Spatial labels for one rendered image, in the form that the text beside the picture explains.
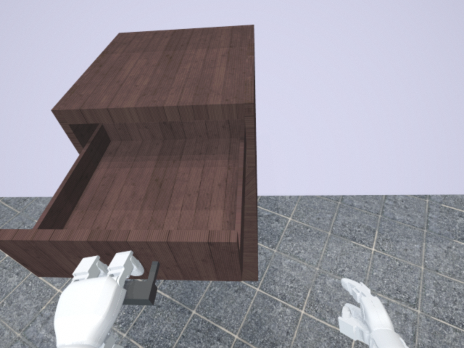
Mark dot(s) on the right robot hand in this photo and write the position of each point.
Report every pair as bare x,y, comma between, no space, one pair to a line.
357,323

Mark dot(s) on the right robot forearm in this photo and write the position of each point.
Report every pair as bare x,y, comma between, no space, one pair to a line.
385,338

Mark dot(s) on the drawer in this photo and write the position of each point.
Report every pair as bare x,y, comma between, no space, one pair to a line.
170,191

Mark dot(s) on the handle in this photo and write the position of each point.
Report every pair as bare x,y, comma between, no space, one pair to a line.
142,292

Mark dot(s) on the left robot hand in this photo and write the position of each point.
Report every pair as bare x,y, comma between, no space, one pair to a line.
89,306

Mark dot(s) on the cabinet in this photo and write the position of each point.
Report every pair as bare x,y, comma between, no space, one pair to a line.
173,75

